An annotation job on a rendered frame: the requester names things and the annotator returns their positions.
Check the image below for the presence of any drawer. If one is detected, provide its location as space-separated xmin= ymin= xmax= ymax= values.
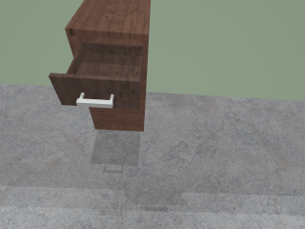
xmin=49 ymin=42 xmax=144 ymax=110

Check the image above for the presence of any cabinet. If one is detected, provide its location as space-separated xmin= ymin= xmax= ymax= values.
xmin=65 ymin=0 xmax=151 ymax=132

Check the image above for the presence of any handle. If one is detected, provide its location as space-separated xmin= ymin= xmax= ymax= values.
xmin=76 ymin=93 xmax=114 ymax=109

